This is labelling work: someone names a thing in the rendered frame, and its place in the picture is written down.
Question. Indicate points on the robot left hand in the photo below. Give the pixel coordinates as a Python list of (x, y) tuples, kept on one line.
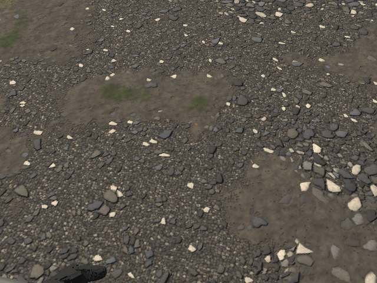
[(78, 274)]

